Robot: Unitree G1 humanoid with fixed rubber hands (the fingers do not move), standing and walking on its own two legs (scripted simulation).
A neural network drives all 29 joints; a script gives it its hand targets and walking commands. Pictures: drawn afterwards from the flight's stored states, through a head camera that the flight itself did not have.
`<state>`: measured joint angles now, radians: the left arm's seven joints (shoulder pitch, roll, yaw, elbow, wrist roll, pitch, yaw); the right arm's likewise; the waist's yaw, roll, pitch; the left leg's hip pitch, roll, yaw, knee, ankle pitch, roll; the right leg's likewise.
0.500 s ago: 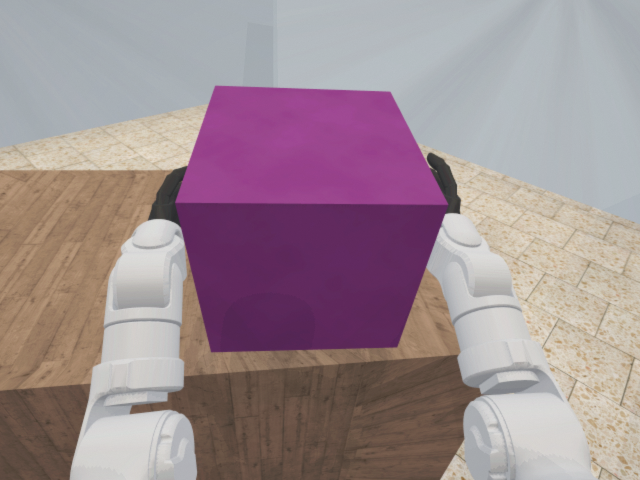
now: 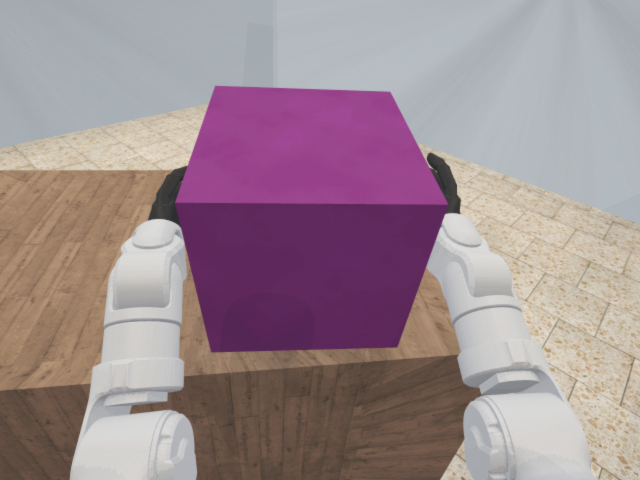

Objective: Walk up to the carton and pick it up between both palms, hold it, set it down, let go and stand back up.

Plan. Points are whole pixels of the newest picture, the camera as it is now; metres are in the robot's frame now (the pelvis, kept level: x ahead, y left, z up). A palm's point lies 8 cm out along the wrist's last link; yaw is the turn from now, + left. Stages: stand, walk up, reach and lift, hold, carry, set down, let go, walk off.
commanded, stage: hold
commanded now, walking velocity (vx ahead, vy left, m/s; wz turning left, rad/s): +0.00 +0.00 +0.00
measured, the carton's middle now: (305, 215) +0.41 +0.01 +0.20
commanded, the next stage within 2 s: none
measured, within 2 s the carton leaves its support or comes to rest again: neither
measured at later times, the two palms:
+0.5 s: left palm (167, 228) +0.36 +0.18 +0.20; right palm (440, 217) +0.37 -0.15 +0.23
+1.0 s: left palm (166, 228) +0.36 +0.18 +0.21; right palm (440, 217) +0.37 -0.15 +0.23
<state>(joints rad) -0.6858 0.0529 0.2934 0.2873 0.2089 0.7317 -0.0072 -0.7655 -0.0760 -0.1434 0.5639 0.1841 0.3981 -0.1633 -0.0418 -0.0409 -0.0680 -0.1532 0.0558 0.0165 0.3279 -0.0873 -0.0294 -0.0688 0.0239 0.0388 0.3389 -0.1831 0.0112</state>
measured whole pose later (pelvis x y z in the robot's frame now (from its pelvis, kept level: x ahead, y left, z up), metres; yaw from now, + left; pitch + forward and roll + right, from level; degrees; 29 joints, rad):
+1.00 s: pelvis +0.00 +0.00 +0.00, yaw +0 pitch -5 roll -1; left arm -0.69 0.05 0.29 0.28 0.21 0.74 -0.01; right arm -0.77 -0.08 -0.14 0.56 0.18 0.40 -0.16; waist -0.04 -0.04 -0.07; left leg -0.15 0.06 0.02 0.33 -0.09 -0.03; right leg -0.07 0.02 0.04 0.34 -0.18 0.01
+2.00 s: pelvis +0.00 +0.00 +0.00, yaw +0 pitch -5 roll -1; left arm -0.69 0.05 0.29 0.28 0.21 0.74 -0.01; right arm -0.77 -0.08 -0.14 0.56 0.18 0.40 -0.16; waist -0.04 -0.04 -0.07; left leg -0.15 0.06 0.02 0.33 -0.09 -0.03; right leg -0.07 0.02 0.04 0.34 -0.18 0.01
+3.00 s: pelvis +0.00 +0.00 +0.00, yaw +0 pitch -5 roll -1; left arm -0.69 0.05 0.29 0.28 0.21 0.74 -0.01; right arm -0.77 -0.08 -0.14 0.55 0.18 0.41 -0.17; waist -0.04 -0.04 -0.07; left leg -0.15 0.06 0.02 0.33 -0.09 -0.03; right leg -0.07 0.02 0.04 0.34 -0.18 0.01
